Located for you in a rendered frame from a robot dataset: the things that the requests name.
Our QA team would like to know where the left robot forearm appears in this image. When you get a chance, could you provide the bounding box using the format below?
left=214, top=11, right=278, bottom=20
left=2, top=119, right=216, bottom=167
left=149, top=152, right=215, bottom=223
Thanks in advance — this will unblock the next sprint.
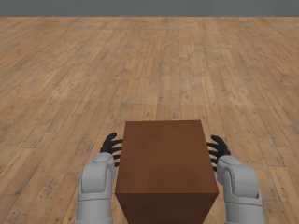
left=72, top=152, right=116, bottom=224

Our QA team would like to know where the robot left hand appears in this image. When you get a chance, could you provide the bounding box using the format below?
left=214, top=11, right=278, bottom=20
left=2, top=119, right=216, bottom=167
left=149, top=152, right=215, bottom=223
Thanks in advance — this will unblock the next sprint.
left=100, top=133, right=123, bottom=167

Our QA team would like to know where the robot right hand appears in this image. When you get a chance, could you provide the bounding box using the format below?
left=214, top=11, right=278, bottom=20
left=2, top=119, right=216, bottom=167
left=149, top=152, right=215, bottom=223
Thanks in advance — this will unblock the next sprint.
left=206, top=134, right=231, bottom=172

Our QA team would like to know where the right robot forearm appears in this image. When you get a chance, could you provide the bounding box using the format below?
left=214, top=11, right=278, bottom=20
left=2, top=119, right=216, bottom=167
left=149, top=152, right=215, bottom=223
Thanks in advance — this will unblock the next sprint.
left=217, top=155, right=265, bottom=224

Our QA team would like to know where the carton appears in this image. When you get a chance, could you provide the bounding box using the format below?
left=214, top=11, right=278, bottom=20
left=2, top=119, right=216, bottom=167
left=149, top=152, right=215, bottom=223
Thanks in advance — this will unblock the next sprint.
left=115, top=119, right=220, bottom=224

